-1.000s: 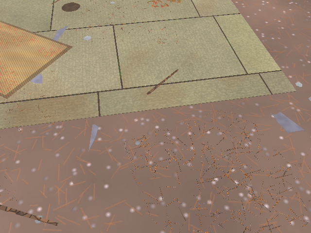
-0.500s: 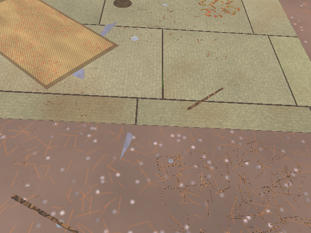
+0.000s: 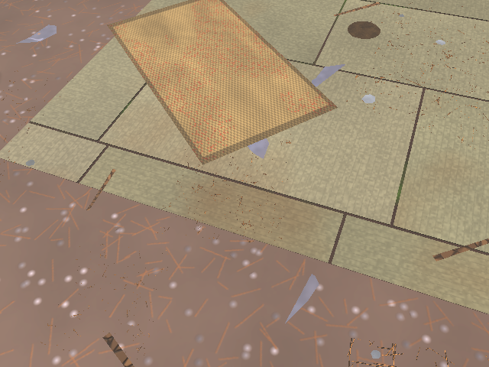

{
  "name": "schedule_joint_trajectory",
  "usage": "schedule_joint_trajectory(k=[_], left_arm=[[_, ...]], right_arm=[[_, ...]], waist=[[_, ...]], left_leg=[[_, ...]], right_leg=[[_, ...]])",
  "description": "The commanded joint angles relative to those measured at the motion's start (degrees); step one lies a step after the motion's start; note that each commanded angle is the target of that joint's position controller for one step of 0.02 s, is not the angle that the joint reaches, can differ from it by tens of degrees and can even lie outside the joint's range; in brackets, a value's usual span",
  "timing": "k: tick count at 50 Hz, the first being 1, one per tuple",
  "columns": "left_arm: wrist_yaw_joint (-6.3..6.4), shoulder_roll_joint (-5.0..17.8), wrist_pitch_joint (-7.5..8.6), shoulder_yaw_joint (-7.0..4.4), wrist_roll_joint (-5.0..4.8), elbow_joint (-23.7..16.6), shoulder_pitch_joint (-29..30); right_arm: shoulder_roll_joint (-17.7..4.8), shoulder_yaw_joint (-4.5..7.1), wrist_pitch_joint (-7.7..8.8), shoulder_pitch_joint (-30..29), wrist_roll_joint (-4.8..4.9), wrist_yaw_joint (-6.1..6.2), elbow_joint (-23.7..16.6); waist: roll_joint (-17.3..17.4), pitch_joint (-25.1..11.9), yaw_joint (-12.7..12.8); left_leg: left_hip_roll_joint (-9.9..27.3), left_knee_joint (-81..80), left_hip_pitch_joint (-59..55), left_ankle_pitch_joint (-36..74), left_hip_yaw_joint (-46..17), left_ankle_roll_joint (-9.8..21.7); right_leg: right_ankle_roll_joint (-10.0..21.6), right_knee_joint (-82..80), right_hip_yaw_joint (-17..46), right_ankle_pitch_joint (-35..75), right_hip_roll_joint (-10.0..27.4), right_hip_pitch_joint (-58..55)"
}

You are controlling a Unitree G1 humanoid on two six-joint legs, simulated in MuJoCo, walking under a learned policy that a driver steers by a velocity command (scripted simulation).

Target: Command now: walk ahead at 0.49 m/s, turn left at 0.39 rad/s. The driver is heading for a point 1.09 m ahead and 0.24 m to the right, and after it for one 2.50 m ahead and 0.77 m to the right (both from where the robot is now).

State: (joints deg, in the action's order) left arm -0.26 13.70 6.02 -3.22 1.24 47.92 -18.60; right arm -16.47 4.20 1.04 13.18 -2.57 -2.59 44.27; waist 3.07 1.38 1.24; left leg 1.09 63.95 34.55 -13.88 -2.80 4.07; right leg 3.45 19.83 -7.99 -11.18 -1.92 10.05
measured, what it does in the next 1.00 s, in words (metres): walks ahead, turning right: left foot, then right foot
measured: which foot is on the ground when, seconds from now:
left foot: up 0.00-0.24, down 0.26-0.80, up 0.82-1.00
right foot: down 0.00-0.28, up 0.30-0.76, down 0.78-1.00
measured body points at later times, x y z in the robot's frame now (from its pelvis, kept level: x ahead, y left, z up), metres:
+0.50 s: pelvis +0.27 +0.05 +0.00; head +0.29 +0.06 +0.45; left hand +0.34 +0.30 -0.14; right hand +0.29 -0.21 -0.12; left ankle +0.25 +0.12 -0.74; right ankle +0.28 -0.10 -0.66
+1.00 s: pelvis +0.52 -0.05 +0.00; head +0.55 -0.07 +0.44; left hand +0.67 +0.19 -0.13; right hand +0.54 -0.33 -0.13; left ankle +0.59 +0.11 -0.66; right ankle +0.52 -0.08 -0.74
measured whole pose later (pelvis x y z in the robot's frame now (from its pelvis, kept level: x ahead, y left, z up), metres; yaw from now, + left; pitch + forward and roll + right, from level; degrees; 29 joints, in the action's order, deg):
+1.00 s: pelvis +0.52 -0.05 +0.00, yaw -22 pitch +0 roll +0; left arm -0.5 15.0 2.1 -4.3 0.1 50.0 -17.1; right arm -13.8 2.2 3.1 9.8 -2.6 -0.4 45.7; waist 1.0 3.4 0.7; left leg 6.3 64.6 32.0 -17.0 -1.5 -1.3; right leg 8.7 22.3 -0.9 -10.2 -8.4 12.5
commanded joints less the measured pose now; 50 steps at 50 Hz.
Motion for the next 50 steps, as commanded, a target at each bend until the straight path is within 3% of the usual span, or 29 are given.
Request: schedule_joint_trajectory(k=[1, 5, 7, 10, 11, 12, 13, 14, 15, 16, 17, 18, 20, 21, 23, 26, 30, 34, 37, 38, 39, 40, 41, 42, 43, 44, 46, 47, 50], left_arm=[[-0.54, 4.1, 1.48, -0.39, 0.06, -1.3, -1.7], [-0.66, 5.1, 1.08, -0.27, -0.49, 0.5, -3.9], [-0.42, 6.4, 0.66, -0.39, -0.55, 2.0, -6.8], [-0.12, 7.6, -0.57, -0.39, -0.42, 4.4, -10.2], [0.03, 8.2, -0.95, -0.43, -0.35, 4.9, -10.3], [0.11, 8.6, -1.29, -0.42, -0.56, 5.4, -10.1], [0.10, 7.8, -1.37, -0.08, -0.95, 5.3, -10.0], [-0.06, 4.9, -1.10, 0.83, -1.16, 2.4, -8.4], [-0.16, -0.4, -1.39, 1.76, -2.67, 1.4, -14.3], [0.45, 6.2, -2.12, -0.17, -1.41, 2.5, -9.3], [0.11, 5.3, -1.95, -0.33, -1.52, 1.4, -5.7], [-0.07, 4.0, -2.06, -0.22, -1.43, 1.9, -4.9], [-0.81, 2.6, -3.65, -0.43, 0.08, 3.0, -6.2], [-1.22, 1.9, -4.29, -0.54, 0.27, 3.0, -5.8], [-1.85, 1.0, -5.05, -0.73, 0.43, 1.8, -3.2], [-2.36, 0.6, -5.42, -0.66, 0.62, -0.3, 2.7], [-3.23, -0.2, -5.07, 0.34, 0.59, -3.7, 11.7], [-3.74, 1.1, -5.03, 0.50, 0.98, -6.3, 17.1], [-3.12, 2.6, -5.05, -0.25, 1.08, -5.8, 13.4], [-2.83, 3.7, -4.82, -0.87, 0.99, -4.6, 8.5], [-2.31, 5.2, -4.27, -1.83, 1.26, -2.2, 0.7], [-1.35, 10.5, -4.01, -3.66, 1.85, -0.1, -7.4], [-0.90, 16.6, -4.56, -5.18, 0.54, -1.5, -4.0], [-0.73, 16.1, -5.25, -5.09, -0.52, -2.0, -5.4], [-0.09, 13.6, -5.22, -4.42, -0.55, -1.4, -2.7], [0.07, 10.3, -4.87, -3.62, -0.75, -1.1, -0.5], [0.27, 7.5, -3.91, -2.64, -1.11, -1.7, 3.3], [0.14, 7.2, -3.30, -2.41, -1.28, -1.8, 3.3], [-0.12, 9.1, -2.28, -2.74, -1.41, -1.2, 0.6]], right_arm=[[0.7, -0.79, 0.25, 0.0, -0.02, -0.69, -3.4], [1.9, -2.23, 1.03, -9.5, 0.24, -1.38, -5.7], [1.8, -2.60, 1.22, -13.2, 0.38, -1.47, -6.7], [0.8, -2.53, 1.74, -15.1, 0.12, -0.60, -7.3], [0.4, -2.35, 2.10, -13.0, 0.02, -0.20, -6.5], [-0.4, -1.87, 2.72, -7.0, -0.22, 0.30, -4.4], [-2.8, -0.89, 3.57, 2.6, -1.06, 1.06, -1.0], [-8.3, 0.55, 4.01, 13.6, -2.27, 2.11, 0.5], [-12.2, 1.52, 3.45, 13.9, -1.35, 2.63, 0.7], [-8.5, 1.06, 3.02, 11.5, 0.33, 2.71, 0.5], [-4.9, -0.13, 3.32, 6.8, 0.62, 2.56, 0.7], [-2.3, -0.71, 3.75, 4.1, 0.77, 2.23, 0.9], [0.1, -1.31, 4.48, 2.1, 1.26, 2.52, 1.6], [0.4, -1.34, 5.03, 2.7, 1.32, 2.61, 2.1], [-0.4, -1.01, 5.87, 4.1, 1.83, 2.84, 3.3], [-0.1, -0.99, 6.04, 6.8, 1.63, 3.12, 5.1], [-1.1, -0.94, 5.95, 8.3, 1.43, 3.36, 6.5], [-3.5, -0.39, 5.18, 11.7, 1.32, 4.02, 8.6], [-5.9, 0.17, 4.06, 11.4, 1.04, 4.54, 9.1], [-7.0, 0.47, 3.40, 11.0, 0.93, 4.58, 9.1], [-7.6, 0.63, 2.84, 10.6, 1.14, 4.43, 8.7], [-6.0, 0.17, 2.81, 11.0, 1.05, 4.16, 7.1], [-0.6, -0.59, 3.41, 11.4, 1.94, 2.93, 2.8], [-4.9, -0.09, 4.35, 4.8, 1.59, 2.59, 1.0], [-3.8, -0.53, 5.11, 1.5, 2.24, 2.38, 0.1], [-3.4, -0.72, 5.57, 2.6, 2.20, 2.63, 0.8], [-2.5, -0.84, 3.74, 3.9, 0.15, 2.65, 1.2], [-2.2, -0.84, 2.62, 4.5, -0.34, 2.46, 1.3], [-1.3, -1.08, 0.91, 1.4, -0.38, 1.97, -0.3]], waist=[[-6.7, 0.9, -1.6], [-7.0, 2.1, 0.0], [-7.1, 2.6, 1.2], [-7.3, 3.1, 1.5], [-7.8, 2.0, 0.3], [-7.3, -1.0, -2.7], [-5.6, -7.0, -6.5], [1.3, -15.8, -10.6], [12.1, -21.3, -7.5], [1.9, -15.0, -8.1], [1.5, -7.4, -5.6], [0.6, -3.9, -3.9], [2.2, -1.1, -1.1], [1.9, -0.9, -0.6], [1.3, 0.2, 0.3], [1.4, 2.2, -0.1], [1.3, 4.4, -1.5], [0.5, 5.3, -2.8], [2.1, 1.7, -0.4], [2.2, -1.4, 1.7], [0.6, -6.0, 5.2], [-5.1, -11.8, 8.2], [-20.0, -15.9, 3.6], [-9.7, -15.8, 6.3], [-6.2, -8.5, 4.7], [-1.5, -3.4, 1.7], [-1.0, -2.1, -2.1], [-1.7, -2.5, -2.7], [-2.9, -1.5, -2.6]], left_leg=[[1.7, -4.5, 5.4, 5.7, -2.5, -0.6], [1.2, -20.6, -0.5, 13.1, 3.8, -1.0], [1.3, -25.0, -2.5, 12.1, 6.1, -0.6], [0.0, -30.3, -4.6, 5.1, 7.5, 0.7], [-1.5, -32.3, -8.2, 2.8, 7.8, 1.3], [-3.2, -36.3, -16.3, 3.6, 8.1, 2.3], [-2.0, -37.6, -30.5, 5.6, 6.3, 3.8], [13.5, -38.3, -46.0, 0.2, -9.6, 6.7], [26.9, -44.9, -56.3, -0.7, -32.0, 12.6], [23.7, -46.2, -49.5, -1.8, -28.3, 10.9], [20.6, -48.0, -41.9, 2.3, -19.2, 8.8], [18.0, -50.4, -35.8, 6.8, -13.2, 6.9], [14.5, -53.1, -29.1, 10.3, -5.1, 4.3], [14.0, -53.8, -28.1, 13.1, -3.1, 4.2], [13.7, -54.9, -28.3, 17.8, 1.0, 4.3], [13.1, -55.8, -28.9, 20.0, 6.1, 4.6], [12.0, -55.8, -28.8, 21.7, 12.0, 4.0], [14.4, -53.1, -35.9, 29.0, 14.8, 3.4], [14.8, -41.3, -40.6, 52.7, 17.5, 2.4], [14.7, -32.8, -40.6, 56.6, 17.9, 2.3], [13.8, -20.4, -36.5, 51.3, 18.6, 1.3], [11.8, -2.8, -24.4, 32.3, 18.6, -0.6], [-2.3, 19.4, 1.5, -16.0, 13.7, -4.4], [-1.2, 21.5, 8.4, -13.8, 1.8, -4.0], [2.0, 18.9, 10.5, -8.0, 1.0, -3.4], [4.2, 12.3, 7.1, -4.4, 1.2, -3.3], [5.8, 5.6, -0.1, -3.8, 0.5, -4.3], [5.7, 3.9, -1.9, -3.9, 0.7, -4.9], [5.4, -2.3, -0.4, -0.3, 2.2, -6.5]], right_leg=[[7.4, -12.2, 11.1, 11.6, 15.8, -1.6], [5.8, -12.1, 4.4, 16.8, 13.1, -0.5], [5.9, -11.7, 4.7, 18.1, 14.3, -3.1], [6.4, -7.0, 7.2, 27.0, 16.2, -9.3], [6.1, -3.2, 7.3, 33.6, 16.1, -10.5], [5.4, 4.3, 6.5, 39.2, 14.9, -10.2], [4.2, 15.1, 4.9, 35.3, 12.4, -4.6], [2.9, 32.6, 2.8, 13.4, 9.2, 7.6], [1.4, 49.3, 3.4, -21.1, 0.6, 25.6], [2.1, 52.2, 9.6, -16.9, 3.4, 29.2], [2.3, 50.4, 10.5, -11.4, 5.2, 29.2], [1.9, 47.9, 10.3, -8.3, 6.5, 27.1], [0.6, 45.7, 9.9, -5.7, 7.6, 23.3], [0.3, 46.0, 9.6, -4.7, 7.3, 22.8], [-0.2, 45.7, 9.3, -1.3, 7.5, 25.8], [-0.8, 42.4, 8.6, 5.0, 8.1, 30.6], [-0.2, 27.4, 5.2, 12.9, 7.1, 28.1], [2.7, 19.3, 1.2, 8.5, 5.5, 25.9], [6.2, 17.3, -2.1, -0.4, 0.3, 18.4], [7.6, 16.1, -2.4, -3.2, -1.9, 13.0], [9.3, 11.8, -1.4, -2.3, -3.8, 2.3], [12.3, 8.8, 11.5, -8.7, 4.7, -11.8], [21.3, 0.4, 45.7, -9.9, 20.2, -27.1], [21.3, -4.5, 49.1, -5.2, 21.1, -26.9], [19.9, -4.4, 40.4, 0.0, 20.5, -21.1], [17.1, -4.8, 34.6, 8.2, 18.1, -12.4], [14.1, -5.9, 26.9, 15.9, 12.6, -4.0], [13.9, -6.3, 25.5, 18.5, 11.5, -2.4], [13.2, -7.7, 22.9, 19.2, 8.8, 0.0]])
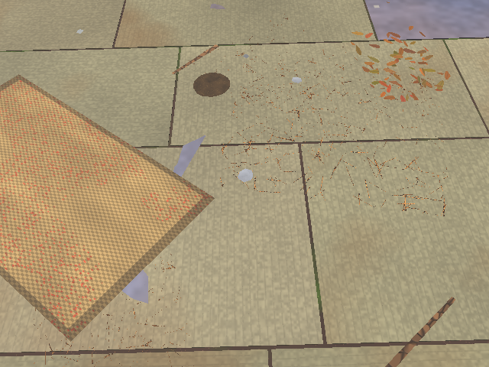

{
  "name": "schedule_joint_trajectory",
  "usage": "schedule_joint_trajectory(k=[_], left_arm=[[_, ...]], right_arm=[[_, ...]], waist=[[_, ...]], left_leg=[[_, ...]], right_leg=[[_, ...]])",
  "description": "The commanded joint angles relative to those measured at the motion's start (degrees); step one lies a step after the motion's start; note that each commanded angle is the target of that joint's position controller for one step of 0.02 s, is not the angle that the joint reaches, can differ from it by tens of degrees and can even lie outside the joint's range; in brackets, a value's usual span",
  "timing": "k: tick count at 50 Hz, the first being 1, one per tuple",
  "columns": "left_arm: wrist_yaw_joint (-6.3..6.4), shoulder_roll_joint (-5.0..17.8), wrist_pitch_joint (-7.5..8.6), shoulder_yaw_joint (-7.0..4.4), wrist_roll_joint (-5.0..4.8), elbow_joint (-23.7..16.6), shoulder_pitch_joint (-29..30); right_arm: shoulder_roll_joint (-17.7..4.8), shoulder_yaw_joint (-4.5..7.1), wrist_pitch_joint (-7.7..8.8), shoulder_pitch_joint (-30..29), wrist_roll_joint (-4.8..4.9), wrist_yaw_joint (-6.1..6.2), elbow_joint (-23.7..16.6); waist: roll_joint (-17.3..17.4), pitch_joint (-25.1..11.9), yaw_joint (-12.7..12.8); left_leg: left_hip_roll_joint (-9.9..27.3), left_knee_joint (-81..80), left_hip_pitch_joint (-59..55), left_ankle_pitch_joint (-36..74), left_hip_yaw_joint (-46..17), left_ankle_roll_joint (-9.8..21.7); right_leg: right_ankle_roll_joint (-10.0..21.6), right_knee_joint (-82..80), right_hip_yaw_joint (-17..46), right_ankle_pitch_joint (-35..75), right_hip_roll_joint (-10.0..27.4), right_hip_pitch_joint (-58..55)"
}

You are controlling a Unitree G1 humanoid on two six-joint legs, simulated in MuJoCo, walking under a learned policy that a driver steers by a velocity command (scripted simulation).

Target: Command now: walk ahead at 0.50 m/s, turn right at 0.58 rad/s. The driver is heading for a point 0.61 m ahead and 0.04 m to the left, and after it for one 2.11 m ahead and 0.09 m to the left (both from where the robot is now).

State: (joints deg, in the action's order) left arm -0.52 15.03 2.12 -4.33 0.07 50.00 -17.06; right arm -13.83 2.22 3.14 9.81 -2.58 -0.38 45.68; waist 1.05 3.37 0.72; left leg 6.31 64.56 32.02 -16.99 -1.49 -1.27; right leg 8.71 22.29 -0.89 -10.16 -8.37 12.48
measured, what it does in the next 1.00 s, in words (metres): walks ahead: left foot, then right foot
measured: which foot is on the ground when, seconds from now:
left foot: up 0.00-0.32, down 0.34-0.86, up 0.88-1.00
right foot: down 0.00-0.34, up 0.36-0.84, down 0.86-1.00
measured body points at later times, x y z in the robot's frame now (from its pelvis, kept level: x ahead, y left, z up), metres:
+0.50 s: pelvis +0.29 +0.04 +0.00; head +0.31 +0.05 +0.45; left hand +0.39 +0.30 -0.14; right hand +0.34 -0.24 -0.11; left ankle +0.34 +0.12 -0.74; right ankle +0.17 -0.05 -0.65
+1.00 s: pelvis +0.52 -0.05 +0.00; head +0.54 -0.07 +0.45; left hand +0.69 +0.18 -0.10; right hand +0.50 -0.32 -0.15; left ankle +0.46 +0.09 -0.66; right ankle +0.54 -0.14 -0.74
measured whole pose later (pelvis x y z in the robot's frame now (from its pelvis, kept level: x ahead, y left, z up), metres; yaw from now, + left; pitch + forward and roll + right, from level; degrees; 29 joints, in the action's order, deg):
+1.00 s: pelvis +0.52 -0.05 +0.00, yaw -5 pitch +1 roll +0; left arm 0.2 12.8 4.6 -1.3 1.8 45.9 -9.9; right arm -15.1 3.5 1.9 20.8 -1.0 -1.0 52.0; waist 2.1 1.6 -2.0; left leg 0.7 62.0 22.8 -20.0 -0.6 4.2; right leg 3.0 25.3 -6.0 -10.6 -0.2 15.6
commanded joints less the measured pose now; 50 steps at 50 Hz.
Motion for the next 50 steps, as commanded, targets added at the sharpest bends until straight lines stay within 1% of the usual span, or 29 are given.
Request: schedule_joint_trajectory(k=[1, 6, 11, 13, 14, 15, 16, 17, 18, 19, 20, 21, 22, 24, 26, 28, 32, 34, 37, 40, 41, 42, 43, 44, 45, 46, 47, 48, 50], left_arm=[[0.15, 8.0, 1.62, -1.69, -0.22, -3.1, -2.2], [0.31, 8.2, 1.38, -1.67, -0.22, -2.3, -8.3], [0.95, 8.6, 1.16, -1.59, 0.66, -2.1, -12.2], [1.43, 8.9, 1.27, -1.53, 0.86, -2.2, -11.6], [1.59, 9.1, 1.39, -1.46, 0.83, -2.3, -10.2], [1.55, 9.5, 1.62, -1.43, 0.84, -2.5, -8.8], [1.30, 9.9, 1.89, -1.38, 0.79, -2.3, -8.2], [0.87, 9.3, 2.30, -1.10, 0.55, -2.1, -7.9], [0.63, 5.0, 2.74, 0.12, 0.45, -3.7, -9.3], [0.53, 2.6, 2.37, 0.32, -1.19, -3.3, -18.4], [1.03, 6.8, 1.72, 0.06, 1.09, -1.9, -14.8], [0.47, 6.8, 1.67, -0.01, 1.36, -2.7, -8.7], [0.11, 5.8, 1.70, 0.31, 1.37, -3.5, -5.8], [-0.71, 4.9, 0.83, 0.57, 2.14, -3.8, -5.0], [-1.09, 4.1, 0.23, 0.85, 2.37, -3.7, -4.9], [-1.45, 3.5, -0.03, 1.20, 2.58, -4.7, -1.6], [-1.95, 1.9, 0.25, 2.52, 2.41, -8.3, 9.8], [-2.05, 0.9, 0.51, 3.23, 2.10, -9.6, 14.2], [-1.69, 1.6, 0.86, 3.40, 1.59, -10.4, 17.6], [-0.95, 3.2, 1.59, 2.92, 1.46, -10.5, 16.6], [-0.59, 3.9, 2.00, 2.52, 1.56, -9.4, 13.0], [0.02, 5.4, 2.72, 1.77, 2.09, -7.0, 6.0], [0.89, 9.2, 3.45, 0.60, 3.34, -5.4, -3.1], [1.43, 15.1, 3.06, -0.87, 4.28, -5.6, -7.5], [1.30, 12.7, 2.06, -0.83, 2.51, -5.5, -6.3], [1.08, 8.0, 1.93, 0.42, 1.98, -6.1, -1.6], [0.83, 5.1, 2.27, 1.06, 1.65, -6.3, 1.9], [0.83, 3.5, 2.66, 1.44, 1.60, -6.2, 3.2], [1.05, 2.8, 3.60, 1.57, 1.24, -5.1, 2.9]], right_arm=[[-4.0, 0.87, -1.35, 2.1, -0.33, -0.30, -2.7], [-4.5, 0.59, -1.30, -8.6, 0.14, -0.65, -6.3], [-4.7, -0.17, -0.37, -16.2, 0.70, -1.13, -9.5], [-5.1, -0.26, 0.19, -15.5, 0.91, -1.22, -9.9], [-5.6, -0.12, 0.47, -13.0, 0.94, -1.14, -9.3], [-6.5, 0.30, 0.73, -8.7, 0.95, -0.84, -8.0], [-7.7, 0.98, 1.16, -1.9, 0.90, -0.30, -5.8], [-9.4, 1.69, 1.88, 5.9, 0.45, 0.41, -3.9], [-13.6, 2.50, 2.11, 15.2, -0.66, 1.37, -3.5], [-17.8, 3.79, 1.38, 14.5, -0.86, 1.03, -2.2], [-11.9, 2.98, 0.81, 10.0, 0.83, 0.40, -3.0], [-7.8, 2.04, 0.89, 5.8, 1.31, 0.11, -3.6], [-6.1, 1.53, 1.08, 4.2, 0.94, -0.09, -3.2], [-5.2, 1.05, 1.79, 5.3, 1.20, 0.06, -1.2], [-5.4, 1.07, 2.86, 8.1, 1.73, -0.33, 0.6], [-6.2, 1.26, 3.29, 9.6, 2.11, -0.47, 1.8], [-5.7, 1.04, 2.79, 13.1, 2.35, -0.51, 4.0], [-6.4, 1.22, 2.65, 15.3, 2.43, -0.47, 5.1], [-8.0, 1.59, 2.21, 17.6, 2.14, -0.22, 6.2], [-9.1, 1.91, 1.73, 17.1, 1.80, 0.15, 6.6], [-9.5, 2.06, 1.61, 16.3, 1.86, 0.24, 6.5], [-8.9, 1.94, 1.54, 15.9, 2.17, 0.17, 6.6], [-7.0, 1.44, 1.73, 14.9, 2.67, 0.00, 5.1], [-0.3, 0.07, 1.67, 19.3, 4.27, 0.12, 2.8], [-6.1, 1.51, 0.77, 18.8, 2.88, 0.66, 3.4], [-7.0, 2.09, 0.23, 15.9, 2.17, 0.46, 3.6], [-5.5, 1.91, 0.06, 13.7, 2.06, -0.16, 3.4], [-4.7, 2.01, -0.44, 12.9, 1.78, -0.58, 3.5], [-3.6, 2.06, -1.87, 13.1, 0.74, -1.40, 3.6]], waist=[[-1.5, -2.5, -1.3], [-3.8, -1.3, 2.9], [-4.9, -0.6, 5.4], [-5.6, -0.7, 4.6], [-6.0, -0.9, 3.1], [-6.2, -2.1, 1.2], [-5.1, -5.3, -1.8], [-2.8, -9.8, -5.6], [3.7, -18.4, -8.1], [17.8, -20.8, -2.7], [6.2, -12.7, -1.9], [0.9, -6.1, -1.8], [-0.6, -3.7, -1.3], [3.4, -3.0, 0.2], [4.3, -3.9, 0.6], [4.0, -2.8, 0.6], [3.5, 0.0, -1.6], [3.6, 0.3, -2.8], [3.5, 0.1, -3.7], [3.9, -0.6, -2.2], [3.7, -1.9, -0.3], [1.2, -5.4, 2.7], [-3.3, -12.1, 6.5], [-14.7, -19.6, 5.6], [-11.9, -18.8, 5.1], [-6.7, -10.3, 3.0], [-5.5, -5.4, 1.7], [-6.5, -3.2, 0.5], [-7.4, -2.1, -1.3]], left_leg=[[0.2, -5.4, 3.8, 5.2, 1.2, -1.6], [-1.4, -17.8, 8.9, 15.0, 0.7, -2.1], [-4.4, -26.5, 8.5, 15.1, 1.0, -1.0], [-5.1, -30.5, 4.1, 14.4, 1.0, 0.5], [-5.7, -32.8, -1.0, 13.4, 1.2, 1.6], [-7.1, -34.3, -8.1, 11.3, 1.9, 2.8], [-8.8, -36.5, -16.6, 10.3, 2.9, 4.1], [-5.9, -38.3, -28.0, 10.8, 0.7, 6.0], [8.2, -38.8, -40.4, 0.7, -15.1, 8.9], [18.9, -47.5, -47.9, -2.0, -42.6, 16.8], [16.6, -49.3, -40.7, -9.2, -42.2, 16.0], [13.6, -50.0, -33.2, -6.7, -31.9, 14.8], [10.7, -51.0, -28.9, 0.8, -24.7, 13.5], [6.5, -52.4, -25.1, 11.2, -15.8, 11.7], [5.8, -52.9, -25.2, 19.0, -12.5, 12.3], [5.8, -55.0, -25.4, 19.6, -10.1, 13.1], [3.2, -57.4, -25.1, 21.4, -5.7, 12.7], [2.4, -56.5, -24.7, 24.1, -4.8, 12.2], [3.5, -53.6, -26.6, 27.7, -6.2, 12.1], [5.2, -49.2, -28.7, 30.3, -9.1, 11.3], [4.7, -45.5, -28.4, 32.8, -9.3, 10.6], [2.0, -36.9, -26.3, 34.3, -7.3, 9.5], [-1.4, -23.4, -18.4, 24.6, -4.7, 8.1], [-9.4, -5.4, -0.8, -5.9, 1.7, 5.7], [-8.7, 2.4, 5.0, -13.3, -0.5, 6.4], [-5.5, 4.0, 6.2, -8.7, -2.4, 6.9], [-3.6, 2.4, 5.3, -4.6, -2.2, 6.5], [-2.5, 0.7, 3.6, -2.4, -1.8, 6.0], [-1.7, 0.2, 1.2, 0.1, -1.1, 4.9]], right_leg=[[7.4, -10.7, 16.0, 17.1, 14.8, -2.5], [4.6, -9.7, 18.0, 17.0, 14.1, -8.3], [4.5, -5.3, 20.9, 24.1, 14.9, -13.9], [3.5, -4.0, 21.4, 26.6, 15.9, -14.5], [2.4, -3.1, 21.2, 28.5, 16.1, -13.1], [1.2, -0.4, 20.6, 34.3, 15.8, -11.6], [0.2, 6.5, 19.0, 40.1, 14.2, -11.2], [-1.0, 17.3, 16.4, 36.5, 11.1, -7.0], [-2.0, 33.7, 12.6, 16.6, 7.9, 0.7], [-4.0, 47.8, 7.5, -20.6, -1.3, 17.0], [-3.3, 51.2, 9.5, -16.4, 3.7, 22.2], [-3.5, 49.5, 9.3, -11.0, 5.3, 21.7], [-3.8, 47.0, 8.7, -8.6, 6.9, 20.8], [-4.6, 43.2, 7.6, -7.6, 8.6, 18.2], [-5.3, 41.7, 6.4, -7.2, 8.6, 18.1], [-6.1, 39.2, 4.8, -4.7, 9.9, 21.4], [-7.9, 26.7, 0.5, 3.6, 12.7, 24.1], [-8.5, 19.7, -1.0, 6.4, 11.9, 21.3], [-8.6, 13.9, -1.6, 6.8, 10.2, 17.7], [-7.3, 9.7, -0.8, 2.6, 9.1, 12.5], [-6.6, 7.0, -0.9, 1.2, 8.1, 7.3], [-5.3, 3.1, -0.6, 2.1, 7.9, -2.7], [-2.7, 1.6, 8.2, -2.8, 16.7, -16.0], [2.4, -1.7, 29.3, -8.4, 33.0, -31.4], [4.6, -6.4, 38.4, -14.4, 34.7, -26.4], [3.2, -7.9, 30.5, -16.9, 31.6, -19.1], [2.0, -9.9, 23.2, -12.1, 28.7, -12.7], [0.3, -11.5, 17.2, -6.9, 26.2, -8.7], [-0.9, -13.1, 10.1, 0.9, 23.8, -4.9]])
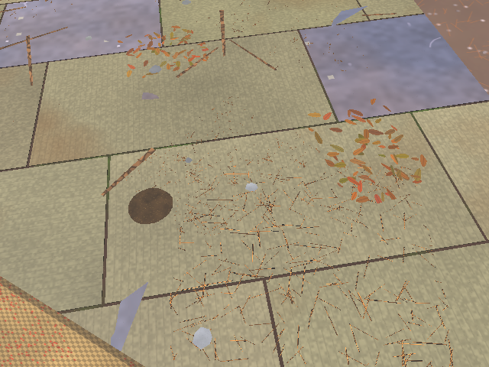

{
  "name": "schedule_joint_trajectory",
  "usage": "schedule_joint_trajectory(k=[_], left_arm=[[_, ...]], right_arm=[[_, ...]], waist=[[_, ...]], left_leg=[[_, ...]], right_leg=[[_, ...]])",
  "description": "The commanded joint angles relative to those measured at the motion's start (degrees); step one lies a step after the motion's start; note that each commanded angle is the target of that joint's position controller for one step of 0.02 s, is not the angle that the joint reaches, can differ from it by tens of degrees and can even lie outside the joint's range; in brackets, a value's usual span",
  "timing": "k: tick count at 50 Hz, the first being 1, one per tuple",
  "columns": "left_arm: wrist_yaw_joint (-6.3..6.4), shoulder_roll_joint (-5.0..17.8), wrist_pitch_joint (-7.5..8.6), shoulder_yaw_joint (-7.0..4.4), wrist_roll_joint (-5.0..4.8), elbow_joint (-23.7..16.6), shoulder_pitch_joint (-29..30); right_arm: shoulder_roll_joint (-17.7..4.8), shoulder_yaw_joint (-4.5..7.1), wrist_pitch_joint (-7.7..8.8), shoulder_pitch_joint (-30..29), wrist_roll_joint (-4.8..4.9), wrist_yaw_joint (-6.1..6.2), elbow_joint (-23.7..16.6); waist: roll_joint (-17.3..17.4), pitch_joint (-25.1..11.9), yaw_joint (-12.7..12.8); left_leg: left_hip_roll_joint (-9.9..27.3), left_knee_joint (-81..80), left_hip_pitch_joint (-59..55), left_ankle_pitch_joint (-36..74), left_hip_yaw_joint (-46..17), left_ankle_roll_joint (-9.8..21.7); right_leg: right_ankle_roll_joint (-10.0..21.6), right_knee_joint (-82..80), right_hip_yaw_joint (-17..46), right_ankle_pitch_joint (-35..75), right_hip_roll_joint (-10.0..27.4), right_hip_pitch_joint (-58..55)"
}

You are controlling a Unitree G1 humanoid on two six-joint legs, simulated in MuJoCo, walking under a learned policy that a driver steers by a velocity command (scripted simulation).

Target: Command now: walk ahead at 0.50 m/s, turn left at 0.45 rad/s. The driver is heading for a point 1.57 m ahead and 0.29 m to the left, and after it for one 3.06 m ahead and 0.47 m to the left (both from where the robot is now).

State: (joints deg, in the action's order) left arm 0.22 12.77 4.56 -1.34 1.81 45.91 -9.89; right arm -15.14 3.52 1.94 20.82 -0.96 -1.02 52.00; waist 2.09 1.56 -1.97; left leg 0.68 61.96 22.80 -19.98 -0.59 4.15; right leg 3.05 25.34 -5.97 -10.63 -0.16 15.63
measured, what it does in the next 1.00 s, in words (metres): walks ahead, turning left: left foot, then right foot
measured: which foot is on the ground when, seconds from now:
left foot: up 0.00-0.38, down 0.40-0.96, up 0.98-1.00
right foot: down 0.00-0.38, up 0.40-0.92, down 0.94-1.00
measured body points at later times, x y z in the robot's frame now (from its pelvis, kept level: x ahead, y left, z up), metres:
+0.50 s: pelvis +0.24 +0.07 -0.02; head +0.28 +0.08 +0.43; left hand +0.20 +0.33 -0.15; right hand +0.46 -0.14 -0.13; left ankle +0.28 +0.13 -0.74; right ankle +0.14 -0.09 -0.64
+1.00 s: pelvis +0.53 +0.13 -0.02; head +0.56 +0.13 +0.43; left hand +0.59 +0.42 -0.12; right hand +0.63 -0.13 -0.16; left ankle +0.31 +0.14 -0.68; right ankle +0.64 +0.10 -0.74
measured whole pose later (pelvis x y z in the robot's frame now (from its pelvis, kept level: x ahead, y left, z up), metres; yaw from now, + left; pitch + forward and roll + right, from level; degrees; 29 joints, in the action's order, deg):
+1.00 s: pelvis +0.53 +0.13 -0.02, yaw +22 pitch +0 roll +0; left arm -1.4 14.5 3.1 -2.2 1.4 44.0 -7.2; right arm -15.7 2.6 3.6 22.0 -1.4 0.4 52.0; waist 1.2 3.0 -1.8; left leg -5.0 51.3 5.2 -23.7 -1.6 4.2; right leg 5.8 32.8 -3.6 -8.1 -3.3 24.7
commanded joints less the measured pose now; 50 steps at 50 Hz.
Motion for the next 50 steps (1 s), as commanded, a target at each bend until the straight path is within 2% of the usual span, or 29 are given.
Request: schedule_joint_trajectory(k=[1, 3, 8, 11, 14, 17, 18, 19, 20, 21, 22, 23, 24, 25, 26, 27, 30, 32, 35, 38, 41, 43, 44, 45, 46, 47, 48, 49, 50], left_arm=[[0.30, 5.2, 1.71, -1.57, -0.71, -0.5, -5.2], [0.33, 5.9, 2.32, -1.96, -1.08, 0.6, -6.5], [0.27, 5.8, 2.14, -2.10, -0.70, 2.9, -10.0], [0.51, 7.3, 1.97, -2.47, -0.68, 3.9, -11.9], [0.89, 8.5, 1.21, -2.83, -0.57, 5.4, -14.6], [1.37, 10.7, 0.00, -3.29, -0.40, 6.3, -15.0], [1.44, 11.6, -0.61, -3.53, -0.37, 6.4, -14.9], [1.40, 12.2, -1.19, -3.62, -0.60, 6.2, -14.4], [1.25, 11.2, -1.28, -3.30, -0.48, 4.8, -14.1], [-0.06, 3.7, -0.80, -1.74, -0.86, 0.4, -15.9], [-0.30, 9.0, -0.05, -2.80, -0.57, -1.7, -8.3], [-0.53, 8.5, 0.66, -2.59, -1.22, -3.1, -3.9], [-0.41, 7.9, 1.28, -2.21, -1.37, -2.6, -4.8], [-0.26, 7.8, 0.94, -2.34, -0.74, -1.8, -5.5], [-0.31, 7.6, -0.13, -2.28, 0.33, -1.5, -7.3], [-0.48, 7.2, -1.23, -2.29, 0.89, -1.3, -8.3], [-0.99, 5.8, -2.92, -2.03, 1.02, -2.7, -5.7], [-1.07, 5.9, -3.12, -1.96, 0.91, -4.6, -0.2], [-1.42, 5.5, -2.91, -1.59, 0.62, -6.1, 5.3], [-1.95, 5.1, -2.44, -1.09, 0.16, -7.0, 9.4], [-2.29, 5.7, -2.03, -0.97, -0.27, -8.5, 13.3], [-2.48, 6.4, -1.80, -1.19, -0.41, -8.5, 12.2], [-2.38, 6.8, -1.71, -1.44, -0.53, -7.7, 9.5], [-2.04, 7.6, -1.66, -1.89, -0.63, -6.3, 5.3], [-1.54, 8.5, -1.44, -2.48, -0.60, -3.9, -2.0], [-0.99, 9.8, -1.02, -3.19, 0.01, -1.2, -10.9], [-0.41, 15.5, -0.89, -4.71, 1.13, -0.3, -18.4], [-1.05, 16.4, -1.68, -5.23, -0.46, 0.6, -17.0], [-1.72, 13.8, -1.96, -4.74, -1.91, -0.5, -11.1]], right_arm=[[-1.8, 0.76, -1.10, 1.2, -0.88, -1.07, -3.3], [-1.4, 0.78, -1.60, -2.1, -0.96, -1.59, -4.6], [-0.7, 0.10, -1.70, -12.0, -0.87, -2.60, -8.3], [-0.3, -0.65, -1.51, -18.3, -1.03, -3.29, -10.6], [-1.0, -0.76, -1.45, -21.9, -1.29, -3.53, -12.5], [-2.1, -0.19, -1.49, -19.7, -1.60, -2.93, -12.5], [-3.0, 0.35, -1.27, -15.3, -1.60, -2.58, -11.4], [-4.3, 1.22, -0.70, -7.6, -1.84, -2.01, -9.0], [-8.4, 2.91, -0.36, 2.3, -2.49, -1.04, -6.1], [-15.6, 4.55, -0.53, 1.2, -1.91, -0.21, -6.9], [-15.7, 4.65, -1.30, 4.1, -0.28, 0.16, -7.8], [-14.0, 4.21, -1.53, 1.3, 0.00, 0.72, -6.7], [-10.7, 3.40, -1.27, -1.6, 0.46, 0.91, -6.6], [-8.7, 2.84, -0.84, -4.4, 0.53, 1.00, -6.9], [-7.2, 2.29, -0.43, -6.3, 0.87, 1.08, -7.3], [-6.7, 1.99, 0.15, -6.6, 0.99, 0.90, -7.5], [-8.4, 2.36, 1.34, -4.1, 1.05, 0.52, -6.7], [-8.8, 2.45, 1.37, -1.5, 0.94, 0.51, -6.2], [-8.0, 2.14, 1.56, 1.9, 0.96, 0.50, -5.2], [-7.3, 1.58, 2.11, 5.2, 0.66, 0.82, -3.7], [-7.7, 1.26, 2.35, 6.9, -0.08, 1.24, -2.7], [-8.4, 1.21, 2.41, 6.1, -0.57, 1.73, -2.2], [-8.8, 1.18, 2.49, 4.7, -0.72, 1.95, -2.2], [-9.4, 1.23, 2.55, 4.0, -0.93, 2.09, -2.1], [-9.7, 1.25, 2.39, 3.3, -1.13, 2.06, -1.9], [-9.4, 0.97, 2.42, 2.8, -0.98, 2.10, -2.1], [-6.1, -0.03, 2.77, 4.9, 0.47, 1.82, -4.4], [-5.9, 0.18, 3.09, 7.0, 0.36, 1.41, -4.6], [-7.6, 0.17, 3.14, 3.4, -1.37, 1.38, -5.3]], waist=[[-7.6, -0.5, 1.1], [-6.7, 0.1, 0.8], [-6.1, 2.5, 2.1], [-6.2, 3.7, 3.7], [-5.9, 4.5, 4.6], [-7.5, 1.8, 2.9], [-7.8, -1.0, 0.9], [-6.6, -5.6, -2.5], [-1.9, -11.6, -6.7], [12.3, -15.8, -2.3], [4.3, -18.3, -6.1], [1.5, -9.7, -4.6], [-1.4, -4.7, -1.9], [-3.0, -2.2, 0.6], [-2.6, -2.1, 2.7], [-2.2, -2.8, 3.5], [-1.6, -1.8, 3.7], [-0.6, 0.2, 2.0], [0.9, 0.9, -0.4], [1.2, 1.1, -2.5], [1.5, 2.5, -3.6], [2.0, 3.1, -2.2], [2.2, 2.4, -0.5], [2.6, 0.2, 1.4], [1.6, -3.5, 4.6], [0.0, -8.2, 8.7], [-8.8, -15.0, 9.4], [-18.0, -17.8, 6.2], [-9.3, -10.2, 4.4]], left_leg=[[4.0, 3.0, 11.0, 4.5, -1.8, -0.9], [4.6, 2.3, 14.3, 8.1, -1.6, -1.5], [4.7, -8.8, 17.8, 17.7, 0.4, -2.4], [4.1, -17.9, 14.8, 20.5, 3.8, -1.3], [2.9, -23.1, 13.6, 16.2, 6.5, 0.9], [-1.8, -25.9, 6.6, 7.4, 9.9, 4.2], [-4.1, -27.0, 1.5, 4.7, 10.5, 5.6], [-6.2, -30.8, -8.4, 5.7, 10.0, 7.3], [-1.1, -34.0, -23.7, 2.4, 0.8, 10.1], [17.0, -37.3, -41.8, 1.4, -29.3, 18.1], [19.6, -45.1, -42.4, 3.2, -42.6, 20.1], [18.0, -45.7, -36.9, 8.7, -32.1, 18.2], [15.6, -46.3, -28.4, 16.1, -26.0, 15.9], [12.4, -47.0, -22.3, 21.9, -21.2, 13.8], [10.1, -47.8, -18.3, 25.8, -17.8, 13.1], [9.0, -48.1, -16.3, 28.3, -16.3, 12.9], [6.6, -49.8, -13.1, 28.2, -14.3, 12.7], [5.8, -51.0, -13.2, 25.2, -14.9, 11.9], [5.2, -51.0, -16.7, 26.3, -14.0, 9.8], [6.2, -50.6, -21.8, 31.4, -11.9, 8.1], [8.4, -50.4, -26.7, 34.3, -10.9, 7.4], [10.0, -49.3, -28.7, 39.2, -9.3, 6.5], [10.0, -46.9, -28.7, 46.7, -7.7, 5.6], [9.7, -42.2, -29.0, 55.8, -6.2, 4.7], [8.4, -33.0, -28.9, 61.8, -4.1, 3.9], [6.6, -21.0, -22.9, 56.4, -1.8, 2.9], [1.1, -0.9, -6.8, 35.4, 2.1, 0.4], [-8.2, 13.3, 7.8, -7.0, 0.8, -1.1], [-3.5, 15.8, 13.4, -4.2, -4.4, -0.5]], right_leg=[[5.0, -16.6, 13.2, 4.6, 15.5, -8.1], [5.5, -17.6, 9.3, 8.5, 15.4, -9.1], [5.4, -17.8, 0.8, 14.1, 14.0, -10.8], [4.9, -17.4, -2.7, 16.5, 14.6, -12.2], [4.3, -14.9, -5.0, 22.0, 16.0, -17.5], [3.2, -4.7, -8.1, 45.2, 16.4, -21.7], [3.1, 3.0, -8.8, 51.5, 16.3, -22.1], [2.3, 14.6, -9.7, 49.3, 15.7, -18.9], [0.4, 31.1, -9.9, 33.9, 14.3, -7.5], [-3.4, 51.5, -7.9, -18.6, 3.7, 19.6], [-3.8, 57.6, 5.1, -20.0, 0.1, 26.9], [-3.0, 55.6, 7.3, -13.2, 3.9, 30.7], [-2.7, 49.5, 7.1, -8.7, 6.0, 27.5], [-3.0, 45.4, 7.3, -7.7, 7.2, 23.4], [-3.6, 43.1, 7.6, -7.7, 7.6, 19.5], [-4.2, 41.3, 7.6, -7.9, 7.5, 17.1], [-5.7, 35.6, 6.3, -4.5, 6.9, 17.9], [-6.4, 30.2, 6.0, 0.2, 6.8, 21.1], [-6.0, 21.5, 5.7, 7.6, 6.1, 22.8], [-4.3, 14.9, 4.4, 11.9, 5.4, 22.5], [-1.7, 10.6, 3.3, 10.6, 4.2, 22.4], [0.6, 7.9, 3.1, 6.6, 3.0, 19.5], [1.8, 6.6, 2.5, 4.1, 1.4, 15.0], [2.9, 6.1, 1.7, 1.6, -0.9, 9.2], [4.3, 3.9, 0.6, 0.9, -3.3, 1.4], [6.4, 2.0, 3.6, 2.2, -1.3, -10.7], [12.2, 0.6, 24.9, -2.9, 12.6, -26.2], [18.1, -8.0, 49.8, 0.2, 20.9, -32.1], [17.4, -9.1, 46.0, -4.1, 19.1, -26.4]])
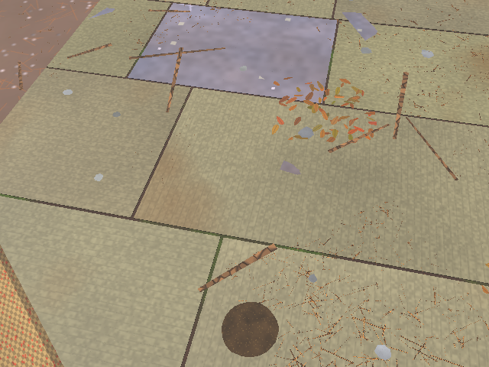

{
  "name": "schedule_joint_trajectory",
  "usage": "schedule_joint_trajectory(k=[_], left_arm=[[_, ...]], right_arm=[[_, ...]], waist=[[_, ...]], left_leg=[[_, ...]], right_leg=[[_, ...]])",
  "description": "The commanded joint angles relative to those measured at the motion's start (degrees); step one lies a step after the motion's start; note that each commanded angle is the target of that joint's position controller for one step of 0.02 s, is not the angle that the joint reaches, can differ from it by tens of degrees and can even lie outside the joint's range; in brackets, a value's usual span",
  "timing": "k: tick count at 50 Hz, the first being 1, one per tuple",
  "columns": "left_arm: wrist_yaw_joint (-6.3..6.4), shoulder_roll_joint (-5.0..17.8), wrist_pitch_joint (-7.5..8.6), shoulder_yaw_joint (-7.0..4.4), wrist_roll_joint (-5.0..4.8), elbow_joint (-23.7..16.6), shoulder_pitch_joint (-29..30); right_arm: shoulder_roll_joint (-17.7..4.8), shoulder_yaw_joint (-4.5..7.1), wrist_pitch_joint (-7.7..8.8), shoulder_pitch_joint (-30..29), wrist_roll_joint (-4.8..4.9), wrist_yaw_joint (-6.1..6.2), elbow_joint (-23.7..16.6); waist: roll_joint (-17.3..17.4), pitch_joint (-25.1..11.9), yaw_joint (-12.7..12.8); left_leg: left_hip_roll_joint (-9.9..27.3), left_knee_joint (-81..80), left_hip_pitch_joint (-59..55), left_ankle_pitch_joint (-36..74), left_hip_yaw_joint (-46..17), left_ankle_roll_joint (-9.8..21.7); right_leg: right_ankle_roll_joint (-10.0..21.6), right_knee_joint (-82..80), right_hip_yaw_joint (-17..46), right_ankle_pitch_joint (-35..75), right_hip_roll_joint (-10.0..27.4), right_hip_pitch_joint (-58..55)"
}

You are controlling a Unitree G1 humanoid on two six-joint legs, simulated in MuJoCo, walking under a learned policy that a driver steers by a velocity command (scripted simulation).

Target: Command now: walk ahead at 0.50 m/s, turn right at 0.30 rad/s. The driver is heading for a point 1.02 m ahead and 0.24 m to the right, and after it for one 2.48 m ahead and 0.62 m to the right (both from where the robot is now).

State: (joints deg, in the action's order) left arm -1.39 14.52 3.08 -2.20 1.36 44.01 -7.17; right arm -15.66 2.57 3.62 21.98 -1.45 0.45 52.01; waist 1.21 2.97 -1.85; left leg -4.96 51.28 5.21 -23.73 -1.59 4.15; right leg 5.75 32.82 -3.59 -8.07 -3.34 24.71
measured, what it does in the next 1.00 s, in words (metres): walks ahead, turning right: left foot, then right foot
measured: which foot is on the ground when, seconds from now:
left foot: up 0.00-0.44, down 0.46-1.00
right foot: down 0.00-0.48, up 0.50-0.98, down 1.00-1.00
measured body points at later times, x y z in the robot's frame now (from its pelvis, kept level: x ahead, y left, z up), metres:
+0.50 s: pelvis +0.28 +0.01 +0.00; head +0.31 +0.00 +0.45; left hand +0.32 +0.29 -0.13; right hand +0.44 -0.27 -0.07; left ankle +0.40 +0.08 -0.72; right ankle +0.10 -0.06 -0.70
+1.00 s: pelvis +0.50 -0.10 +0.00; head +0.53 -0.13 +0.45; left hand +0.82 -0.04 -0.08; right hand +0.32 -0.30 -0.14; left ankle +0.41 +0.08 -0.71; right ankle +0.55 -0.22 -0.72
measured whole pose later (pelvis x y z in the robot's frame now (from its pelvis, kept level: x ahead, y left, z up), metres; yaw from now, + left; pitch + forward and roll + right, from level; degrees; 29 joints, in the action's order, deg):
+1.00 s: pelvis +0.50 -0.10 +0.00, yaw -33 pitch +2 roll +1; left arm -3.6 14.0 1.3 -1.3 3.3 39.5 -0.4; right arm -14.3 1.7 3.4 25.4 -1.0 0.4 52.4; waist -0.3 3.0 -4.1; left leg 3.5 25.1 -3.8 -26.7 14.4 -1.3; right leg 7.4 31.7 -4.5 -8.9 -1.4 26.9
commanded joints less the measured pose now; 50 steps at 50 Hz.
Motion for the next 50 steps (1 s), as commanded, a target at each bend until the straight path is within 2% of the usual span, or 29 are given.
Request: schedule_joint_trajectory(k=[1, 2, 3, 5, 7, 10, 13, 18, 20, 21, 22, 23, 24, 25, 26, 27, 28, 29, 31, 34, 37, 41, 43, 45, 47, 48, 49, 50], left_arm=[[-0.20, 9.4, -0.54, -3.34, -1.47, 0.6, -10.4], [-0.07, 7.6, -0.50, -2.84, -0.98, 0.9, -9.2], [0.18, 7.0, -0.25, -2.58, -1.04, 1.7, -9.4], [0.36, 7.4, 0.46, -2.61, -1.31, 2.4, -10.3], [0.50, 8.6, 0.76, -3.03, -1.54, 3.0, -11.9], [0.69, 9.1, 0.50, -3.34, -1.60, 3.6, -14.7], [0.78, 9.3, 0.29, -3.65, -1.63, 4.1, -17.7], [1.46, 9.8, -0.16, -3.92, -0.64, 4.2, -21.1], [1.92, 10.6, -0.22, -4.20, -0.38, 3.3, -19.2], [2.00, 11.2, -0.22, -4.37, -0.31, 2.7, -17.3], [1.83, 11.7, -0.03, -4.45, -0.42, 2.2, -15.7], [1.31, 10.8, 0.42, -4.18, -0.99, 2.0, -15.1], [0.98, 6.6, 1.01, -2.96, -1.67, 0.2, -15.4], [1.04, 3.8, 0.68, -2.40, -2.75, -1.4, -21.7], [1.62, 8.2, -0.45, -2.81, -0.69, 0.7, -21.1], [1.06, 8.6, -0.76, -2.99, -0.13, 0.9, -17.1], [0.52, 7.3, -0.91, -2.79, -0.13, 0.5, -14.7], [-0.01, 6.8, -1.40, -2.80, 0.42, 0.2, -13.5], [-0.92, 6.2, -2.58, -2.65, 0.78, -0.1, -13.3], [-1.82, 5.3, -3.25, -2.27, 0.71, -2.1, -8.7], [-2.44, 4.7, -3.27, -1.79, 0.72, -4.3, -2.9], [-3.34, 3.0, -2.77, -0.54, 0.49, -6.9, 4.7], [-3.63, 2.9, -2.67, -0.16, 0.71, -8.2, 8.0], [-3.34, 3.1, -2.57, -0.03, 1.06, -8.8, 9.3], [-2.56, 3.6, -2.32, -0.26, 1.47, -8.2, 7.4], [-2.11, 4.4, -1.97, -0.66, 1.67, -6.9, 3.3], [-1.52, 5.0, -1.28, -1.24, 2.13, -3.9, -5.2], [-0.64, 8.2, -0.78, -2.41, 3.05, -1.1, -14.7]], right_arm=[[-7.1, 0.90, 1.91, -2.3, -0.75, -0.49, -6.2], [-6.2, 0.66, 2.05, -4.4, -0.61, -0.79, -6.9], [-5.9, 0.56, 1.46, -5.1, -1.08, -0.90, -7.8], [-4.6, 0.04, -0.15, -3.8, -1.60, -1.16, -7.7], [-4.0, -0.28, -0.92, -5.6, -1.56, -1.30, -8.6], [-3.7, -0.60, -1.18, -13.8, -1.35, -1.37, -11.4], [-3.2, -1.02, -1.06, -19.7, -0.91, -1.62, -13.3], [-3.5, -1.46, -0.24, -26.5, -0.19, -1.73, -16.2], [-4.7, -1.19, 0.26, -24.5, -0.04, -1.57, -16.2], [-5.6, -0.88, 0.54, -21.3, 0.07, -1.32, -15.4], [-6.7, -0.34, 0.92, -15.9, 0.09, -0.81, -13.7], [-8.8, 0.50, 1.71, -9.0, -0.46, -0.05, -12.1], [-13.3, 1.58, 1.98, 0.5, -1.74, 1.07, -11.8], [-17.3, 2.61, 0.88, -1.0, -1.97, 1.18, -12.0], [-12.3, 2.17, 0.15, -3.9, -1.15, 0.85, -12.1], [-7.3, 0.98, 0.12, -6.9, -0.64, 0.57, -12.8], [-5.3, 0.42, 0.27, -8.5, -0.70, 0.33, -12.5], [-4.8, 0.23, 0.57, -8.3, -0.65, 0.41, -12.0], [-4.8, 0.29, 1.55, -6.7, -0.07, 0.21, -10.6], [-5.4, 0.77, 2.52, -4.8, 0.58, -0.20, -9.2], [-5.5, 0.98, 2.38, -2.9, 0.48, -0.26, -7.9], [-6.1, 1.26, 2.18, -1.4, 0.41, -0.30, -6.4], [-6.9, 1.45, 1.98, 0.7, 0.40, -0.10, -5.2], [-7.4, 1.50, 1.42, 2.9, 0.32, 0.03, -3.7], [-8.7, 1.59, 0.73, 3.8, 0.22, 0.22, -2.4], [-9.5, 1.62, 0.33, 4.1, 0.17, 0.28, -1.9], [-9.1, 1.22, -0.09, 4.3, 0.53, 0.30, -1.4], [-7.4, 0.48, -0.03, 4.0, 0.88, 0.19, -2.5]], waist=[[-3.4, -6.2, 4.1], [-0.9, -2.5, 2.9], [-1.4, -1.2, 1.6], [-3.3, -2.5, 0.3], [-3.7, -2.4, 0.4], [-3.7, -0.1, 2.5], [-4.4, -0.5, 4.9], [-5.2, -1.1, 7.3], [-5.9, -1.5, 5.5], [-6.3, -2.2, 3.7], [-5.7, -4.4, 1.2], [-2.3, -8.4, -2.3], [4.7, -17.5, -5.5], [17.3, -20.1, -1.1], [8.3, -13.5, 0.4], [1.9, -7.3, 0.3], [0.8, -4.0, 0.9], [3.1, -2.9, 1.3], [5.6, -2.9, 2.1], [4.5, -2.6, 2.2], [3.8, -0.9, 1.4], [3.8, 0.9, -0.1], [3.5, 1.8, -1.1], [3.5, 2.2, -1.3], [4.4, 0.6, 0.0], [4.8, -2.1, 2.0], [3.2, -6.7, 5.8], [0.2, -12.9, 9.9]], left_leg=[[4.8, 24.4, 31.7, 3.9, -3.1, -0.7], [6.8, 20.1, 30.5, 5.8, -2.7, -0.9], [8.1, 16.6, 28.8, 6.1, -2.7, -1.7], [8.5, 12.9, 25.6, 6.4, -1.6, -3.5], [8.8, 9.1, 26.5, 7.7, -0.4, -5.1], [9.4, 0.2, 30.3, 14.4, 0.8, -7.1], [8.5, -7.7, 30.6, 21.0, 0.8, -7.7], [6.0, -15.4, 29.7, 21.0, 0.5, -6.8], [5.2, -19.4, 24.3, 18.2, -0.5, -5.7], [4.4, -21.4, 18.7, 16.0, -0.4, -4.8], [3.1, -23.8, 10.6, 14.6, 0.2, -3.8], [5.9, -27.0, -0.4, 15.1, -2.1, -1.9], [19.9, -28.7, -13.4, 2.5, -15.5, 1.1], [30.9, -35.7, -21.4, -2.8, -40.2, 6.9], [29.8, -35.5, -15.2, -8.0, -40.4, 7.3], [26.7, -36.3, -8.4, -4.6, -31.1, 6.1], [23.7, -37.8, -3.6, 4.1, -23.0, 5.1], [21.5, -38.6, -1.2, 10.2, -17.2, 4.1], [19.4, -39.5, 0.6, 19.9, -10.3, 3.5], [19.9, -41.2, -0.6, 26.5, -4.8, 4.5], [19.3, -42.5, -1.6, 29.6, 0.6, 4.7], [17.9, -42.5, -1.6, 31.6, 7.4, 3.4], [19.0, -42.1, -3.2, 33.2, 8.6, 3.1], [20.0, -40.2, -6.1, 38.2, 9.6, 2.8], [20.5, -34.0, -8.7, 54.4, 11.1, 2.5], [20.6, -27.5, -9.4, 62.2, 11.9, 2.3], [19.5, -17.4, -6.3, 62.0, 13.4, 1.5], [17.8, -3.6, 4.8, 46.8, 13.4, 0.7]], right_leg=[[13.8, -17.4, 35.8, -5.3, 20.5, -28.3], [11.9, -19.0, 30.9, -1.3, 17.7, -22.3], [10.6, -19.7, 27.6, 3.2, 15.3, -18.8], [10.0, -20.6, 23.6, 9.4, 12.6, -15.9], [10.4, -21.8, 21.5, 10.2, 11.2, -14.2], [9.4, -23.5, 21.0, 8.5, 9.6, -13.7], [7.4, -21.9, 20.9, 10.5, 8.5, -16.5], [6.5, -16.2, 23.9, 18.8, 9.6, -22.4], [5.1, -13.6, 25.9, 20.2, 10.3, -22.1], [4.0, -11.6, 26.4, 21.6, 10.2, -20.4], [2.9, -6.9, 26.3, 24.7, 8.7, -18.5], [1.4, 3.2, 23.5, 23.1, 5.1, -14.9], [0.1, 18.8, 17.8, 8.5, 1.7, -8.5], [-1.2, 30.5, 11.1, -25.0, -6.1, 8.1], [-0.8, 36.3, 10.5, -21.6, -0.1, 13.0], [-1.0, 36.0, 10.2, -16.0, 1.9, 12.4], [-1.7, 34.2, 9.5, -12.8, 3.5, 11.1], [-2.3, 32.8, 8.8, -11.6, 4.7, 10.1], [-3.1, 32.6, 7.7, -9.9, 5.3, 8.9], [-3.8, 32.0, 7.2, -5.7, 6.2, 13.1], [-4.6, 27.2, 6.1, -0.5, 6.9, 16.9], [-3.9, 13.6, 2.3, 6.9, 6.8, 13.2], [-2.6, 8.5, 0.3, 5.7, 6.4, 11.2], [-1.0, 4.5, -1.1, 1.9, 4.9, 9.1], [1.3, 1.8, -2.9, -3.8, 1.8, 3.5], [2.6, 0.3, -3.3, -5.7, -0.2, -1.9], [4.1, -4.6, -2.9, -3.1, -1.9, -13.5], [6.2, -5.4, 5.0, -4.8, 4.9, -29.6]])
